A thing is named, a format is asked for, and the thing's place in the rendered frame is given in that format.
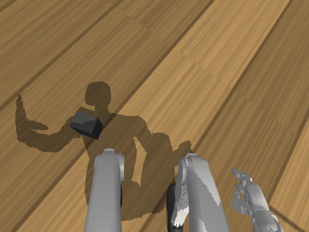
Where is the carton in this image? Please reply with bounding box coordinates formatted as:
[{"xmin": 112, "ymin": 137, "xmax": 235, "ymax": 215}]
[{"xmin": 70, "ymin": 111, "xmax": 103, "ymax": 140}]

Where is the right robot foot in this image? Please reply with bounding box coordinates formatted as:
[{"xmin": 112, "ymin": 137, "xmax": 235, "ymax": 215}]
[{"xmin": 166, "ymin": 184, "xmax": 183, "ymax": 232}]

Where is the right robot arm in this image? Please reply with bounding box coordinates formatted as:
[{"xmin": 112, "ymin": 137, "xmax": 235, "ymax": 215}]
[{"xmin": 252, "ymin": 210, "xmax": 283, "ymax": 232}]

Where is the right robot hand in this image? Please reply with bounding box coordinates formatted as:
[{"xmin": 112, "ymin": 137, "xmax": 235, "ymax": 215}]
[{"xmin": 231, "ymin": 168, "xmax": 270, "ymax": 217}]

